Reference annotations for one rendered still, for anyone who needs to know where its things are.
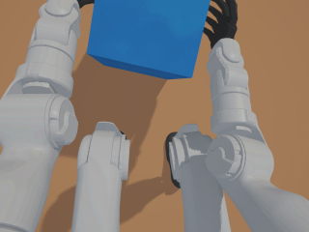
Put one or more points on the left robot upper arm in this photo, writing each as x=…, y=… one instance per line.
x=33, y=130

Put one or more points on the right robot hand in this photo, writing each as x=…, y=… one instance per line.
x=226, y=27

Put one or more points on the right robot upper arm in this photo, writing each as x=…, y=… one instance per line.
x=243, y=166

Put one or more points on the carton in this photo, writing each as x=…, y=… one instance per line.
x=159, y=38

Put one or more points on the robot right shin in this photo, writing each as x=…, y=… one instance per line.
x=191, y=128

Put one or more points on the left robot forearm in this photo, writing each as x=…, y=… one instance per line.
x=51, y=52

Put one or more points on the right robot forearm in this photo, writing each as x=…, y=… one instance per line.
x=230, y=97

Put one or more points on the right robot foot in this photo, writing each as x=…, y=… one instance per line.
x=169, y=138

